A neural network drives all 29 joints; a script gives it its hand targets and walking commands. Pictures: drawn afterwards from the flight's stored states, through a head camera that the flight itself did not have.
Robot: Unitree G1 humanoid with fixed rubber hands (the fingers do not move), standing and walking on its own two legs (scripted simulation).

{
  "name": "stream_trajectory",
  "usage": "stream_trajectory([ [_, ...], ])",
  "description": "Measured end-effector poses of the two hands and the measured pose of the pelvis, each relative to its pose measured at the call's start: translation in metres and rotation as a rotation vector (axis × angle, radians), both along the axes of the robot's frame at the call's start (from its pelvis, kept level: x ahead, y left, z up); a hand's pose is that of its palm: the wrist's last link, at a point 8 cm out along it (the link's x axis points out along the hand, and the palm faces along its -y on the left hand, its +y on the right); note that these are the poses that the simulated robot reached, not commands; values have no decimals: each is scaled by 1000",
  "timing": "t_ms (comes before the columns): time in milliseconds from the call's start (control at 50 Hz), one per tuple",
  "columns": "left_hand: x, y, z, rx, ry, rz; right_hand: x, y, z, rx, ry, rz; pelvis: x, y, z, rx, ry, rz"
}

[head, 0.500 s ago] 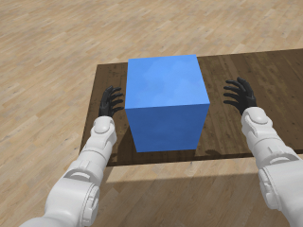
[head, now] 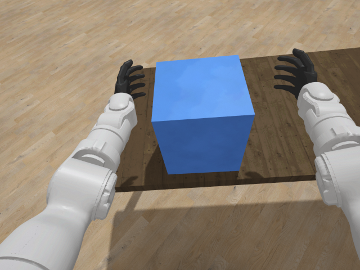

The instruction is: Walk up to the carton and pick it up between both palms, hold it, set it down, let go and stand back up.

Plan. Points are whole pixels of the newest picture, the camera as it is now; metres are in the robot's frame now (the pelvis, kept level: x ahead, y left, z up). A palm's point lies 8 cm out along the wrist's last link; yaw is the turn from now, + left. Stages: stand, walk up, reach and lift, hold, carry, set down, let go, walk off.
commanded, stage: reach and lift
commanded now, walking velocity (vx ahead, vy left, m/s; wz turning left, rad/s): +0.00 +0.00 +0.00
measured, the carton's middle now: (200, 119) +0.50 -0.01 +0.00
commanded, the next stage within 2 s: none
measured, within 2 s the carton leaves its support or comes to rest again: neither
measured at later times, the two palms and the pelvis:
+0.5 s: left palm (119, 82) +0.49 +0.17 +0.14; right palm (288, 66) +0.51 -0.20 +0.15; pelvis +0.01 +0.00 +0.00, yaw +2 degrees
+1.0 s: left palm (145, 114) +0.49 +0.14 +0.03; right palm (273, 110) +0.51 -0.20 +0.01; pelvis +0.01 +0.01 -0.01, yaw +1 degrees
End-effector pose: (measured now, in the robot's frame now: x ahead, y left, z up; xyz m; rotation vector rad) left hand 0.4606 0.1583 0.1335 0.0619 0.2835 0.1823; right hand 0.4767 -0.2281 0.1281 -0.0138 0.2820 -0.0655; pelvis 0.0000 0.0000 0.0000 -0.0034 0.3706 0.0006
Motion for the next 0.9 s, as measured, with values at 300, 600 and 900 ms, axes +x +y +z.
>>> stream_trajectory([
  [300,31,5,38,-2,-19,10,31,10,47,-3,-13,-23,5,-3,-1,-5,50,32],
  [600,26,14,-27,4,58,-22,31,35,-15,34,93,1,11,8,2,-20,75,40],
  [900,32,-21,-94,10,51,-60,36,22,-97,12,35,12,6,8,-8,-5,224,12],
])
